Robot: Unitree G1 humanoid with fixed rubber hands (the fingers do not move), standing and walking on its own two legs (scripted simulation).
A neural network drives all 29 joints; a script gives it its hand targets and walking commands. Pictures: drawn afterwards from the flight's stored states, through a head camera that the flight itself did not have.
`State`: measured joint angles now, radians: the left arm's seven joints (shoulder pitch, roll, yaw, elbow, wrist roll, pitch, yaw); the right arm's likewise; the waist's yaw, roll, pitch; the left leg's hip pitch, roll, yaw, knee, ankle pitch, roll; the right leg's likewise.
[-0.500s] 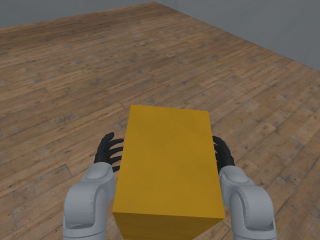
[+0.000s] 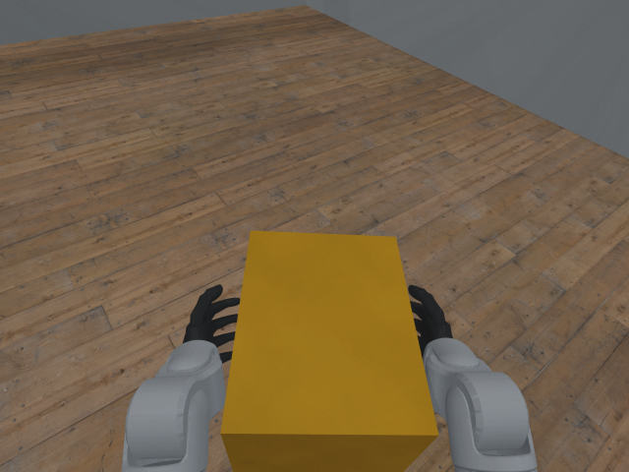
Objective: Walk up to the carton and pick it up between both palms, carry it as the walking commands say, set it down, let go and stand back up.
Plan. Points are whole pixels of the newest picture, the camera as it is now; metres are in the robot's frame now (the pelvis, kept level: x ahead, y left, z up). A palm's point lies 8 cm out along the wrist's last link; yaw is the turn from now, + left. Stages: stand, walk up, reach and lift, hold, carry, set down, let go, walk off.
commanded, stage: carry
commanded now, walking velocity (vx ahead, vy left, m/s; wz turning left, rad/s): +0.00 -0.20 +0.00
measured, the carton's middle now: (316, 376) +0.25 +0.02 +0.01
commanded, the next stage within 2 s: none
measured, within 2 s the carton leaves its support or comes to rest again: neither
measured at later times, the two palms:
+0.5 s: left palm (327, 380) +0.22 +0.01 +0.08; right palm (572, 396) +0.21 -0.25 +0.08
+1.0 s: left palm (323, 413) +0.19 +0.02 +0.08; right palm (582, 427) +0.18 -0.25 +0.08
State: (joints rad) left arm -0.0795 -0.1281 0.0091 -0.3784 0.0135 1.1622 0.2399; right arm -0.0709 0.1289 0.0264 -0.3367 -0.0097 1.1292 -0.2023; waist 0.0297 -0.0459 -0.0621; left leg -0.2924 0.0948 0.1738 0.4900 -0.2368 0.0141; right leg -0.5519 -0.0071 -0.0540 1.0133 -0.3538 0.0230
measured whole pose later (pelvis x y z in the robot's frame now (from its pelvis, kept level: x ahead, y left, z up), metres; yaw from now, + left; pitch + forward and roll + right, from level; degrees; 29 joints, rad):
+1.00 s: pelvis -0.07 -0.12 +0.00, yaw +1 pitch +2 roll +0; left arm -0.10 -0.13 0.01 -0.30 0.01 1.17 0.23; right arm -0.06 0.13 0.02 -0.31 -0.02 1.16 -0.21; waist -0.02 -0.03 -0.14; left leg -0.31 0.03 0.11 0.49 -0.21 0.02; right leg -0.37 -0.04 -0.12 0.46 -0.13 -0.03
